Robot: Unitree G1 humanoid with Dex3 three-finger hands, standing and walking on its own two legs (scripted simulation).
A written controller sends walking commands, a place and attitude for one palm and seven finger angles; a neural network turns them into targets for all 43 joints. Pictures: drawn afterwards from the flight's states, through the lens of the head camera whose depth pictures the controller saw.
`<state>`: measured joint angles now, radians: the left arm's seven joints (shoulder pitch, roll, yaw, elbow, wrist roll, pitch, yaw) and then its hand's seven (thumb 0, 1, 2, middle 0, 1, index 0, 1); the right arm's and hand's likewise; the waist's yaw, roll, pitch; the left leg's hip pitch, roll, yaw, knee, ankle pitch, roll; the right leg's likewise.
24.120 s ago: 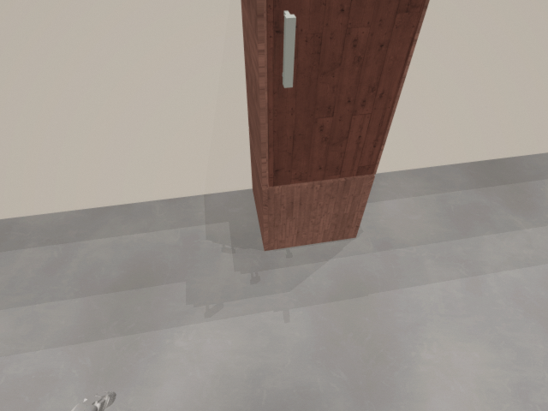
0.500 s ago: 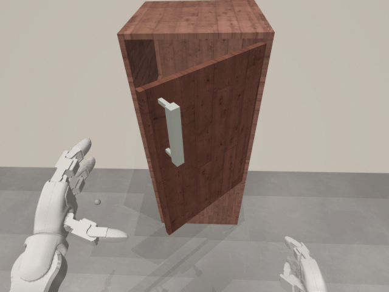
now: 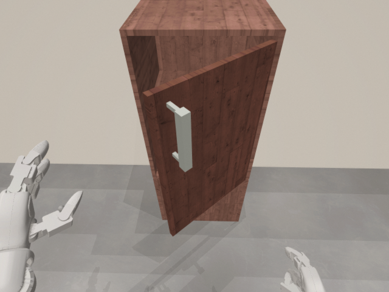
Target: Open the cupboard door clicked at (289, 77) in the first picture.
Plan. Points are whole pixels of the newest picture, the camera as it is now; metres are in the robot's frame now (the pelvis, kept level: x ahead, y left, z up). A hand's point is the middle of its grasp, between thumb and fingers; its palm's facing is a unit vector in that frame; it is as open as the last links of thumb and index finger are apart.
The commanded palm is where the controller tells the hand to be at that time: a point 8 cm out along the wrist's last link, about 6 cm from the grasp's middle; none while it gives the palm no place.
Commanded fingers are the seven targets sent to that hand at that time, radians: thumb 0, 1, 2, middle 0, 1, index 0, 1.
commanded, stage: draw the hand back to the body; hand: left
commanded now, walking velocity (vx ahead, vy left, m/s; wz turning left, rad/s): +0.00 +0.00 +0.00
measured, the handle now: (178, 137) +0.39 +0.09 +0.13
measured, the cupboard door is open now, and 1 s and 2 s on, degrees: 42 42 42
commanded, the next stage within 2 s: step back with the hand held close in 0.48 s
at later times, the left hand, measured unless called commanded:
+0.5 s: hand (55, 204) +0.20 +0.26 +0.15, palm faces +0.44 -0.81 -0.39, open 7.5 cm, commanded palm +0.15 +0.30 +0.16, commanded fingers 0.00 0.90 0.90 -0.20 -0.30 -0.20 -0.30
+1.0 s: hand (49, 220) +0.17 +0.25 +0.14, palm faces +0.30 -0.79 -0.53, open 7.4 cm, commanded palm +0.11 +0.30 +0.17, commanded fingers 0.00 0.90 0.90 -0.20 -0.30 -0.20 -0.30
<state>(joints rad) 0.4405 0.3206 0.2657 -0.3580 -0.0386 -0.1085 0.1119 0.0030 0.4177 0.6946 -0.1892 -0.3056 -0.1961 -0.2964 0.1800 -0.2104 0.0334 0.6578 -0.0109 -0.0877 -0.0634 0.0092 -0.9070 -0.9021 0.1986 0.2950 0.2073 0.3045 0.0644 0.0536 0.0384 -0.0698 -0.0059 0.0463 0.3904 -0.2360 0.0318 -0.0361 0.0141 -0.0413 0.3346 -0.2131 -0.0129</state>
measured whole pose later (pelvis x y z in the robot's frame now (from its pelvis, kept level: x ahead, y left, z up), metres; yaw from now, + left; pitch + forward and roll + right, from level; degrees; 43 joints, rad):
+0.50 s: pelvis +0.01 +0.00 +0.00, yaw +0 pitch -4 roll -1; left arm 0.45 0.33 0.31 -0.38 -0.05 -0.08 0.12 0.02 0.88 0.89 -0.21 -0.31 -0.21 -0.30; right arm 0.18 -0.21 0.03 0.65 -0.01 -0.07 -0.06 0.01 -0.91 -0.90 0.20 0.29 0.21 0.30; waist 0.07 0.05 0.03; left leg -0.07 0.00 0.04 0.39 -0.24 0.03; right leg -0.03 0.02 -0.05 0.32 -0.22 -0.02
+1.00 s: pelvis -0.04 +0.00 -0.01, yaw -2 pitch +1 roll -1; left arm 0.58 0.43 0.39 -0.50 -0.06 -0.14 0.12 0.02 0.89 0.90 -0.21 -0.31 -0.22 -0.30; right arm 0.15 -0.24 -0.02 0.55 0.02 0.01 -0.08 0.01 -0.91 -0.90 0.20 0.29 0.21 0.30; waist 0.01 0.03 0.05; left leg -0.28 0.01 0.07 0.48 -0.21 0.04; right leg -0.25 0.02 -0.02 0.43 -0.18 -0.01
